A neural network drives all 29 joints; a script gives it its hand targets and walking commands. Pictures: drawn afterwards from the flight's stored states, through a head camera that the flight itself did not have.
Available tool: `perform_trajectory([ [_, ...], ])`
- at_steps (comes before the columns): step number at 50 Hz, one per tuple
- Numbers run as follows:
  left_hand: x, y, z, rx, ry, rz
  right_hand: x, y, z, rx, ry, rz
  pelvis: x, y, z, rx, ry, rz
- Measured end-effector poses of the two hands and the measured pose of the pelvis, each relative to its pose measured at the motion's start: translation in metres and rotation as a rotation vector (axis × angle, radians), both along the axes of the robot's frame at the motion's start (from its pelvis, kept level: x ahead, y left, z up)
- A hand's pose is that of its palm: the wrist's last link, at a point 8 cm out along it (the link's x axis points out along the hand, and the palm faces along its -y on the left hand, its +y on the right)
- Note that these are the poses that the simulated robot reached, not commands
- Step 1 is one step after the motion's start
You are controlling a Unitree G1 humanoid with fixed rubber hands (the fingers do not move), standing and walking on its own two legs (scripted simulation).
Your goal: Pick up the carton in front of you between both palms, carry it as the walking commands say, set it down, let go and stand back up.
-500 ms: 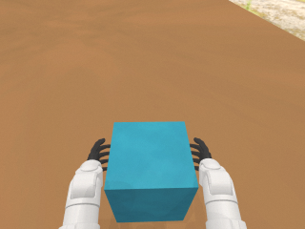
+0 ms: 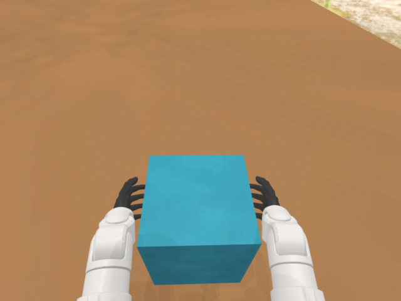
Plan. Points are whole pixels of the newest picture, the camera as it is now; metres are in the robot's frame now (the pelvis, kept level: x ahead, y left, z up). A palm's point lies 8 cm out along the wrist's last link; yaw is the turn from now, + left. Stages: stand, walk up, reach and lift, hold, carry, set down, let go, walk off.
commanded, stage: carry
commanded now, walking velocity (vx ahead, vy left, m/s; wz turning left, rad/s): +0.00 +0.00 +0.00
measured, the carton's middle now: (197, 222) +0.31 +0.00 -0.04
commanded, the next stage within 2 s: hold in 0.08 s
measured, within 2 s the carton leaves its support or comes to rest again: neither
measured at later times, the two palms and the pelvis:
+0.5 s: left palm (137, 211) +0.29 +0.12 +0.05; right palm (289, 231) +0.24 -0.17 +0.05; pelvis -0.02 +0.02 +0.01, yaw -9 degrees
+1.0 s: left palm (126, 201) +0.31 +0.15 +0.05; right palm (275, 223) +0.25 -0.15 +0.06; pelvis -0.01 +0.05 +0.01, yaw -11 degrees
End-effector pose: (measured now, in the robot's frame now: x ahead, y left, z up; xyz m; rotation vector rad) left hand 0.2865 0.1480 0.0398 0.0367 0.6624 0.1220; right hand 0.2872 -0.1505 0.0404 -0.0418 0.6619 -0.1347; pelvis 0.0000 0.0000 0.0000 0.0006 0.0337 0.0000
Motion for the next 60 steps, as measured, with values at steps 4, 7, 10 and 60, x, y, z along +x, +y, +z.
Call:
perform_trajectory([
  [4,0.001,-0.002,0.001,-0.001,-0.003,-0.001,0.000,-0.002,0.001,0.002,-0.003,-0.002,0.000,-0.001,0.000,0.000,0.000,-0.001],
  [7,-0.003,-0.004,0.001,-0.001,0.001,-0.003,-0.004,-0.004,0.001,-0.008,0.002,0.003,-0.003,-0.003,0.005,0.009,-0.061,-0.032],
  [10,-0.005,-0.013,0.000,0.004,0.009,-0.042,-0.015,-0.013,0.001,-0.019,0.011,-0.023,-0.005,-0.002,0.009,-0.001,-0.099,-0.088],
  [60,0.041,0.006,-0.031,-0.081,0.036,-0.086,0.003,0.009,-0.023,-0.012,0.033,-0.135,-0.019,0.047,-0.004,0.001,-0.091,-0.167],
])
